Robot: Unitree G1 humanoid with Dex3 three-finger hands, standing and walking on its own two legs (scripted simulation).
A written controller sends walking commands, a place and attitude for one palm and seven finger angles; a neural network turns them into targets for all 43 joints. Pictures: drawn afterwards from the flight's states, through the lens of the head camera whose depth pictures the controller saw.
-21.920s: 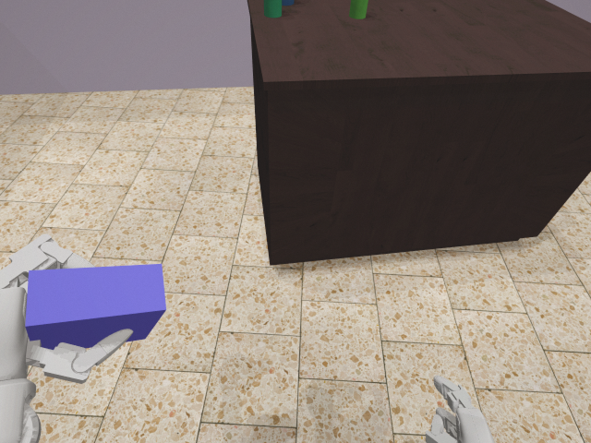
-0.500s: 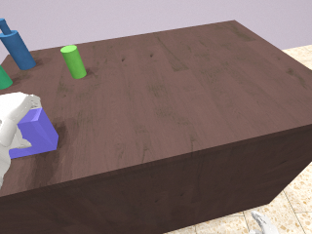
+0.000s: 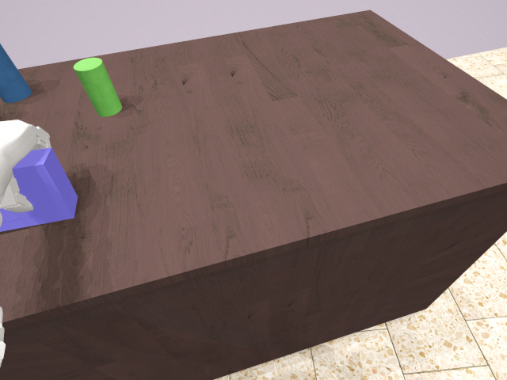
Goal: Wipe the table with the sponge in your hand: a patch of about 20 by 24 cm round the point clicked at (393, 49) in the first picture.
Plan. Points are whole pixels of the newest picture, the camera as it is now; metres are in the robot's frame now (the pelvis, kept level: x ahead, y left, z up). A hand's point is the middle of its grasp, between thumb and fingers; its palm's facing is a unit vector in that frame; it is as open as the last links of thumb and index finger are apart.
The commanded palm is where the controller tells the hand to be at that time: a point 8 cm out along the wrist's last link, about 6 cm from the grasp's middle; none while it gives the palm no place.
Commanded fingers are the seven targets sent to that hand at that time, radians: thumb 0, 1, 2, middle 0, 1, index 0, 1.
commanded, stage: wipe forward along the first lane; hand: left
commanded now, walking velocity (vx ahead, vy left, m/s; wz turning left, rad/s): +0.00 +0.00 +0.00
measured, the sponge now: (26, 199) +0.34 +0.39 +0.12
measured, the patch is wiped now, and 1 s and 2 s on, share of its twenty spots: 0.30 0.40 0.45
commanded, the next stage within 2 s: slide across to the middle lane in 0.50 s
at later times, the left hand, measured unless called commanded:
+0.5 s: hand (23, 155) +0.40 +0.40 +0.16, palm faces -0.19 +0.03 -0.98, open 9.4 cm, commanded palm +0.40 +0.39 +0.18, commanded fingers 0.00 0.10 1.30 -1.20 -1.60 -1.20 -1.60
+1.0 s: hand (39, 145) +0.42 +0.39 +0.16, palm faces -0.10 +0.05 -0.99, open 9.4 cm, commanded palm +0.40 +0.36 +0.21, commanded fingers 0.00 0.10 1.30 -1.20 -1.60 -1.20 -1.60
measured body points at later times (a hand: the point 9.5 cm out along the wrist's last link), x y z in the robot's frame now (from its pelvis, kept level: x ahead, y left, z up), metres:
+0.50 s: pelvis +0.01 +0.01 +0.00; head +0.05 +0.00 +0.45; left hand +0.40 +0.40 +0.21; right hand +0.10 -0.27 -0.13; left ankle +0.03 +0.11 -0.73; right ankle +0.04 -0.11 -0.73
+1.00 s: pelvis +0.04 +0.02 +0.01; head +0.07 +0.01 +0.46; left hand +0.42 +0.38 +0.22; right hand +0.16 -0.24 -0.12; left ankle +0.03 +0.11 -0.73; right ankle +0.04 -0.11 -0.73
